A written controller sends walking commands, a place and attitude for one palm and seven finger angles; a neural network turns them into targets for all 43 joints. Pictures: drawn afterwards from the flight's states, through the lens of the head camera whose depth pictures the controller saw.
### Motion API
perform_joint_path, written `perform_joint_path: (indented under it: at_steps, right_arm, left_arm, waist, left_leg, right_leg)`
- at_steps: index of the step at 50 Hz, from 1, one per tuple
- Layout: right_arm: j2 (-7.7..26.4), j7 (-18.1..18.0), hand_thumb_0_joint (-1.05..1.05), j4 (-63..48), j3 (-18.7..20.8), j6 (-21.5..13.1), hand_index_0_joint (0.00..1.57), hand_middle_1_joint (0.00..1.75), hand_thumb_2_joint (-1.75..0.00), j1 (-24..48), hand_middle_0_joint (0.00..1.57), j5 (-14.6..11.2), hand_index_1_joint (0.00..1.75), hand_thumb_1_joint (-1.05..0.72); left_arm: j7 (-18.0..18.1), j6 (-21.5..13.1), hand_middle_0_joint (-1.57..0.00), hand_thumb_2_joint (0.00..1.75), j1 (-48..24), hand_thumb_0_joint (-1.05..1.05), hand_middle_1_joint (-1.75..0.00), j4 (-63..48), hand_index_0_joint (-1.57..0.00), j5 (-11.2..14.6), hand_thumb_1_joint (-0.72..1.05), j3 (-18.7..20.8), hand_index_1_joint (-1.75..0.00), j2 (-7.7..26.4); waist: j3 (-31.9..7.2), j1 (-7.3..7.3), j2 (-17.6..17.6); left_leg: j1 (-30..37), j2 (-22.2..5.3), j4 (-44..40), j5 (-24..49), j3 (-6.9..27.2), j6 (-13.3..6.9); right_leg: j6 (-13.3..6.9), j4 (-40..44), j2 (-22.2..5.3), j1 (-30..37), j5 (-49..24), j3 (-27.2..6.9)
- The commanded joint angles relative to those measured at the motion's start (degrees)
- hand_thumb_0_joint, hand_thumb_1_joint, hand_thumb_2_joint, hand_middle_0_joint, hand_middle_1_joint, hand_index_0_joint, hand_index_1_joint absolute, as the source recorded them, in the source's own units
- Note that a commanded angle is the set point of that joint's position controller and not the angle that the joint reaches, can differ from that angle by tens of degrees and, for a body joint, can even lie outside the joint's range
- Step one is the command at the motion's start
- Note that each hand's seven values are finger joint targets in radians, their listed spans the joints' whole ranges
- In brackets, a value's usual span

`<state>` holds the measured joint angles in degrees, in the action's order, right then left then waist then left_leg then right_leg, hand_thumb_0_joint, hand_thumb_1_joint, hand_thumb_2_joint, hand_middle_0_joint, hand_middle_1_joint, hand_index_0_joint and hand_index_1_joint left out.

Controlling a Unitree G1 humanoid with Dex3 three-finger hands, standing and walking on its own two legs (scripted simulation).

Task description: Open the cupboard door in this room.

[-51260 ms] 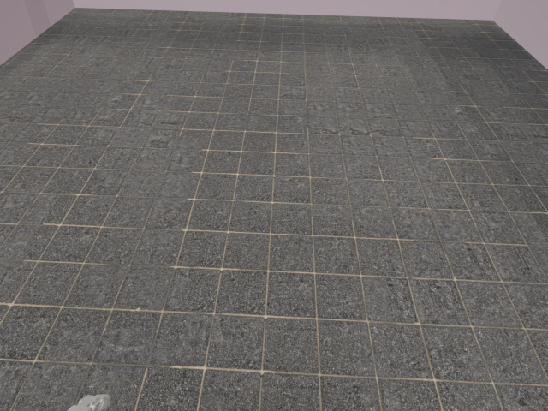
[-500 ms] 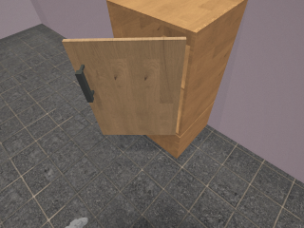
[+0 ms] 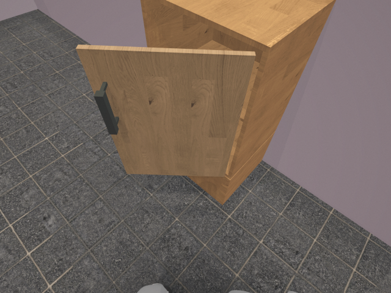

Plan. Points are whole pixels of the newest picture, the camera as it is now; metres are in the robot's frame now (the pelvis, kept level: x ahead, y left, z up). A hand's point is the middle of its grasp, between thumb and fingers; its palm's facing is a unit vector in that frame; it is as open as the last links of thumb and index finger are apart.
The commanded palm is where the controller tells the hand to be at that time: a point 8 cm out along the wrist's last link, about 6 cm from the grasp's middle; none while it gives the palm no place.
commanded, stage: come to a stop and stand still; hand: left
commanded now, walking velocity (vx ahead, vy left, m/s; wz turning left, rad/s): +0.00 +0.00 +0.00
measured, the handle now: (109, 109) +0.57 +0.29 -0.02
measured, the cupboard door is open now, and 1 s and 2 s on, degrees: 41 41 41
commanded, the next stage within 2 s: none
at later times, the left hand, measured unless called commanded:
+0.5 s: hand out of the picture +0.00 +0.15 -0.17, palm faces +0.03 -0.98 -0.18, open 7.4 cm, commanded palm none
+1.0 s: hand out of the picture -0.12 +0.15 -0.18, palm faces +0.06 -0.99 -0.14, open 7.4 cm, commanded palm none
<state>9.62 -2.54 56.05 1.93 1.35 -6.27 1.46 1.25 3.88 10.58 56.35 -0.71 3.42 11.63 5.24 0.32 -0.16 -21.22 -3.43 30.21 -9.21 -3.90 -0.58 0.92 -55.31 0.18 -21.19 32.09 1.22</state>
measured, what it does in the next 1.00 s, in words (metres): steps on the spot: right foot, then left foot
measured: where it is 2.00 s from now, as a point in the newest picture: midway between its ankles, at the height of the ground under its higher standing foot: outside the picture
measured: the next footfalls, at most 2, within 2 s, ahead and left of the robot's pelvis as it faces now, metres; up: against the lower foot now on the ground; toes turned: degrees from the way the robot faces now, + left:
right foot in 0.08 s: +0.01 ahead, -0.14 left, +0.00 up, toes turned -2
left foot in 0.30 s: +0.05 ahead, +0.06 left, +0.00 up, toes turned +5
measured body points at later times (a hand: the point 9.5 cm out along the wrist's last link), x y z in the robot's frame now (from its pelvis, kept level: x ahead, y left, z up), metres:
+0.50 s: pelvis -0.05 -0.03 +0.00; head -0.06 -0.01 +0.45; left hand +0.00 +0.21 -0.15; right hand +0.01 -0.26 -0.14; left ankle +0.01 +0.05 -0.73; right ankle -0.03 -0.13 -0.73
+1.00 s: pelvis -0.08 +0.00 +0.00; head -0.09 +0.02 +0.45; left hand -0.12 +0.20 -0.16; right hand -0.09 -0.22 -0.15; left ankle +0.01 +0.05 -0.73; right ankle -0.03 -0.13 -0.73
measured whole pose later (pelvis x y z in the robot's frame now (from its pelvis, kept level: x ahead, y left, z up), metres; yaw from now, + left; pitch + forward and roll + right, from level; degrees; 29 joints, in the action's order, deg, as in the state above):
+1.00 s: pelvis -0.08 +0.00 +0.00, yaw +1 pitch -2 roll -2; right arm 7.0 -0.9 61.1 1.2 1.7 -20.2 0.9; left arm 2.0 0.9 25.1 59.1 -2.2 0.5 7.3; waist -0.1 -0.3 -0.8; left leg -18.5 1.8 27.6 -8.7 -5.1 -5.0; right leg 0.3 -27.6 -0.6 -14.3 12.4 3.0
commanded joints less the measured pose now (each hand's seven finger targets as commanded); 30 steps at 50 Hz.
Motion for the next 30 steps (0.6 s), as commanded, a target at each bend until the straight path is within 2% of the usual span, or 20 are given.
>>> perform_joint_path:
  at_steps: [1,2,3,4,5,6,8,9,11,13,14,15,16,17,18,19,21,23,26,30]
  right_arm:
    - [12.14,0.04,0.0,-1.93,3.66,0.09,0.2,0.3,-0.9,-4.07,0.2,0.21,0.3,-0.9]
    - [14.85,-0.46,0.0,-7.08,2.91,-1.15,0.2,0.3,-0.9,-2.98,0.2,0.04,0.3,-0.9]
    - [11.09,-0.04,0.0,-9.01,3.56,-1.24,0.2,0.3,-0.9,-2.03,0.2,-0.21,0.3,-0.9]
    - [7.24,0.4,0.0,-10.24,2.79,-0.83,0.2,0.3,-0.9,-4.32,0.2,0.07,0.3,-0.9]
    - [5.5,0.99,0.0,-11.67,2.57,-0.34,0.2,0.3,-0.9,-3.61,0.2,0.2,0.3,-0.9]
    - [5.28,0.99,0.0,-11.91,2.61,0.23,0.2,0.3,-0.9,-2.66,0.2,0.44,0.3,-0.9]
    - [4.78,1.14,0.0,-12.29,2.52,0.18,0.2,0.3,-0.9,-3.66,0.2,0.4,0.3,-0.9]
    - [4.99,1.18,0.0,-12.31,2.55,0.1,0.2,0.3,-0.9,-4.24,0.2,0.12,0.3,-0.9]
    - [4.47,1.31,0.0,-11.91,2.45,-0.1,0.2,0.3,-0.9,-5.43,0.2,-0.17,0.3,-0.9]
    - [4.44,1.44,0.0,-10.39,2.07,-0.59,0.2,0.3,-0.9,-8.65,0.2,-0.16,0.3,-0.9]
    - [5.55,1.37,0.0,-9.65,2.15,-0.97,0.2,0.3,-0.9,-9.57,0.2,-0.16,0.3,-0.9]
    - [7.53,1.36,0.0,-9.24,2.13,-1.53,0.2,0.3,-0.9,-9.75,0.2,-0.02,0.3,-0.9]
    - [9.41,1.23,0.0,-9.2,2.15,-1.85,0.2,0.3,-0.9,-8.53,0.2,0.28,0.3,-0.9]
    - [9.91,1.38,0.0,-8.6,2.05,-2.14,0.2,0.3,-0.9,-8.12,0.2,0.23,0.3,-0.9]
    - [9.85,1.25,0.0,-8.16,1.84,-1.93,0.2,0.3,-0.9,-7.55,0.2,0.22,0.3,-0.9]
    - [9.73,1.12,0.0,-8.05,1.75,-1.76,0.2,0.3,-0.9,-6.92,0.2,0.22,0.3,-0.9]
    - [8.92,1.19,0.0,-7.86,1.64,-1.42,0.2,0.3,-0.9,-6.43,0.2,0.25,0.3,-0.9]
    - [7.67,1.43,0.0,-7.23,1.44,-1.19,0.2,0.3,-0.9,-7.31,0.2,0.27,0.3,-0.9]
    - [6.37,1.68,0.0,-5.78,1.32,-0.7,0.2,0.3,-0.9,-10.14,0.2,0.31,0.3,-0.9]
    - [5.1,1.65,0.0,-3.24,1.13,-0.67,0.2,0.3,-0.9,-13.44,0.2,0.29,0.3,-0.9]
  left_arm:
    - [-0.24,-1.31,-0.2,0.9,7.28,0.0,-0.3,-2.23,-0.2,-0.05,0.9,0.65,-0.3,2.58]
    - [-0.13,-2.82,-0.2,0.9,12.83,0.0,-0.3,-4.85,-0.2,-1.62,0.9,-1.5,-0.3,10.18]
    - [-0.2,-2.66,-0.2,0.9,10.34,0.0,-0.3,-6.52,-0.2,-1.49,0.9,0.15,-0.3,6.36]
    - [0.38,-2.55,-0.2,0.9,7.2,0.0,-0.3,-8.66,-0.2,-2.16,0.9,0.49,-0.3,10.06]
    - [0.44,-2.38,-0.2,0.9,4.91,0.0,-0.3,-10.82,-0.2,-2.4,0.9,0.7,-0.3,11.05]
    - [0.82,-2.81,-0.2,0.9,4.19,0.0,-0.3,-12.06,-0.2,-1.91,0.9,0.93,-0.3,10.64]
    - [1.54,-3.48,-0.2,0.9,2.71,0.0,-0.3,-12.81,-0.2,-1.76,0.9,0.73,-0.3,9.05]
    - [1.62,-3.5,-0.2,0.9,2.35,0.0,-0.3,-13.09,-0.2,-1.89,0.9,0.7,-0.3,9.17]
    - [1.62,-3.26,-0.2,0.9,3.26,0.0,-0.3,-13.36,-0.2,-1.91,0.9,0.73,-0.3,9.89]
    - [1.54,-3.17,-0.2,0.9,4.22,0.0,-0.3,-13.36,-0.2,-1.27,0.9,0.46,-0.3,9.9]
    - [1.41,-3.26,-0.2,0.9,4.44,0.0,-0.3,-13.1,-0.2,-0.87,0.9,0.17,-0.3,9.32]
    - [1.26,-3.42,-0.2,0.9,5.45,0.0,-0.3,-12.72,-0.2,-0.57,0.9,-0.07,-0.3,8.25]
    - [1.1,-3.54,-0.2,0.9,6.68,0.0,-0.3,-12.53,-0.2,-0.41,0.9,-0.32,-0.3,7.28]
    - [1.21,-3.21,-0.2,0.9,7.44,0.0,-0.3,-11.65,-0.2,-0.55,0.9,-0.63,-0.3,7.09]
    - [1.12,-2.89,-0.2,0.9,7.51,0.0,-0.3,-10.69,-0.2,-0.47,0.9,-0.92,-0.3,6.58]
    - [0.89,-2.73,-0.2,0.9,8.01,0.0,-0.3,-9.67,-0.2,-0.45,0.9,-1.07,-0.3,6.05]
    - [0.4,-2.92,-0.2,0.9,9.47,0.0,-0.3,-8.08,-0.2,-0.61,0.9,-1.11,-0.3,5.31]
    - [0.37,-3.46,-0.2,0.9,10.2,0.0,-0.3,-7.16,-0.2,-0.78,0.9,-1.19,-0.3,5.19]
    - [0.47,-3.76,-0.2,0.9,10.16,0.0,-0.3,-6.65,-0.2,-0.81,0.9,-1.06,-0.3,5.46]
    - [0.7,-3.87,-0.2,0.9,9.59,0.0,-0.3,-5.9,-0.2,-0.73,0.9,-0.99,-0.3,5.29]
  waist:
    - [-10.49,-0.15,9.57]
    - [-10.04,2.87,2.38]
    - [-9.61,1.77,-4.77]
    - [-9.22,-0.1,-10.64]
    - [-8.69,-0.07,-7.81]
    - [-8.7,0.12,-9.34]
    - [-4.86,-1.15,-11.31]
    - [-3.51,-1.48,-9.42]
    - [-2.82,-1.32,-8.01]
    - [-3.9,-1.86,-5.98]
    - [-3.66,-2.02,-4.23]
    - [-4.37,-1.35,0.09]
    - [-3.94,0.09,4.18]
    - [-5.49,0.35,12.07]
    - [-4.94,0.52,12.26]
    - [-3.64,0.84,10.9]
    - [-2.43,1.2,6.08]
    - [-1.83,0.73,2.28]
    - [-0.8,-0.81,-2.3]
    - [-1.27,-2.14,-2.5]
  left_leg:
    - [5.76,-13.6,-9.08,8.06,12.47,-8.23]
    - [9.36,-8.51,-4.88,8.43,11.77,-4.54]
    - [2.97,-3.33,3.2,-4.79,4.4,-0.86]
    - [-3.75,2.16,10.67,-11.9,0.9,1.23]
    - [-4.36,3.32,17.86,-16.55,1.66,1.17]
    - [-7.15,3.64,23.78,-16.19,3.57,0.47]
    - [-10.07,2.35,27.65,-15.81,4.17,-0.27]
    - [-9.06,2.16,26.3,-16.11,3.6,-0.12]
    - [-4.91,2.68,17.9,-14.6,1.76,-0.07]
    - [2.68,3.2,7.18,-7.39,0.43,-0.63]
    - [6.39,1.75,2.85,-1.93,2.42,-1.47]
    - [8.72,-1.83,-0.33,4.57,6.5,-3.05]
    - [7.37,-5.11,-2.41,8.14,10.47,-4.9]
    - [6.64,-6.78,-5.58,9.84,13.78,-6.3]
    - [4.35,-8.09,-8.59,4.0,15.25,-6.91]
    - [0.92,-8.33,-10.96,-4.66,15.49,-6.89]
    - [-3.03,-6.47,-12.86,-17.19,13.71,-5.44]
    - [-2.79,-3.77,-11.25,-18.94,11.06,-3.83]
    - [0.34,-0.83,-6.85,-16.58,7.87,-2.56]
    - [4.21,-0.06,-3.89,-13.77,6.69,-2.14]
  right_leg:
    - [-0.49,16.38,-1.05,8.16,-6.96,1.55]
    - [1.11,30.52,-0.08,9.42,-9.99,0.88]
    - [0.33,35.26,-4.93,5.48,-17.15,-3.29]
    - [-4.68,35.9,-12.01,7.92,-20.4,-12.82]
    - [-7.61,35.0,-14.95,4.59,-19.48,-13.82]
    - [-8.76,34.55,-14.36,4.77,-22.03,-15.25]
    - [-10.18,31.53,-14.2,5.88,-34.78,-12.68]
    - [-11.15,30.57,-14.11,5.2,-37.43,-10.99]
    - [-11.2,29.49,-12.95,4.33,-37.03,-9.77]
    - [-8.96,28.34,-11.09,3.45,-32.2,-8.56]
    - [-7.22,27.87,-9.48,1.59,-28.39,-7.77]
    - [-5.25,26.78,-6.66,0.62,-24.56,-5.88]
    - [-3.73,26.26,-4.06,1.42,-20.62,-3.62]
    - [-2.61,24.08,-2.52,3.94,-16.23,-0.65]
    - [-2.02,23.03,-1.69,5.66,-13.17,0.5]
    - [-2.13,23.05,-1.72,7.43,-12.55,0.28]
    - [-2.44,26.51,-2.4,10.17,-14.24,-0.35]
    - [-2.76,30.81,-3.52,9.4,-12.47,-2.37]
    - [-3.83,36.87,-5.86,2.58,-2.78,-7.36]
    - [-4.34,39.02,-7.15,-2.15,-0.28,-8.51]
